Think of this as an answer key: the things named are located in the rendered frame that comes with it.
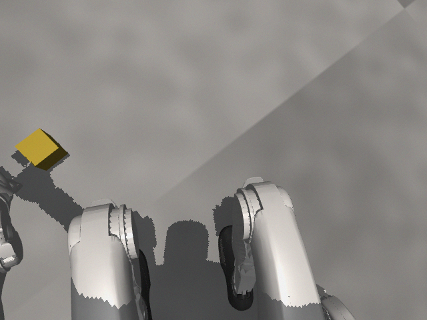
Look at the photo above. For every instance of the right robot foot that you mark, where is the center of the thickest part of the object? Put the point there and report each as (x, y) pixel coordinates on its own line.
(237, 301)

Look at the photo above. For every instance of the left robot foot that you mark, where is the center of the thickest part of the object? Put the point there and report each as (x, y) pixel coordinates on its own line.
(145, 285)

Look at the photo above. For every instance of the right robot hand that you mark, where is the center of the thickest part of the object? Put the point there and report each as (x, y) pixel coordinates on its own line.
(332, 307)

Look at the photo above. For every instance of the left robot arm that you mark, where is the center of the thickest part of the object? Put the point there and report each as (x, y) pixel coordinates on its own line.
(11, 249)

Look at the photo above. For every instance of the cube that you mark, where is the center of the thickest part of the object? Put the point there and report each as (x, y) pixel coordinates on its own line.
(41, 149)

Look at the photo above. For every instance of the left robot hand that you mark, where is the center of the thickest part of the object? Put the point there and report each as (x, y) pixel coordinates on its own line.
(15, 185)

